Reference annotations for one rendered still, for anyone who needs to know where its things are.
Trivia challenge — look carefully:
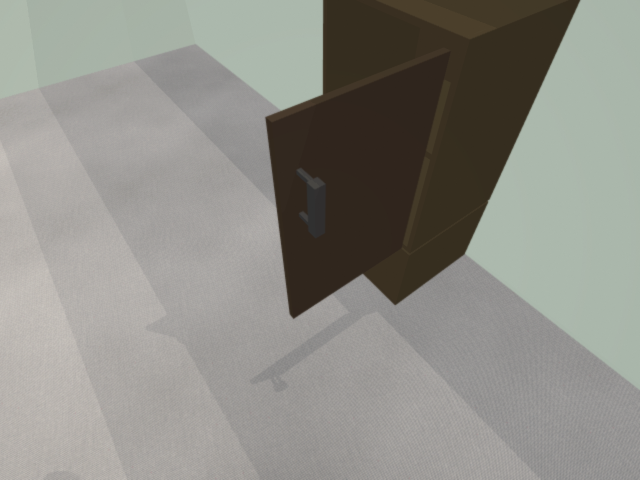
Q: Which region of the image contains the cupboard door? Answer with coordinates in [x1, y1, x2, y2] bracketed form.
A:
[265, 48, 451, 319]

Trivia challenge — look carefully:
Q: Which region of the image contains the handle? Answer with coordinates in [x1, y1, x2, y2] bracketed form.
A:
[296, 168, 326, 239]

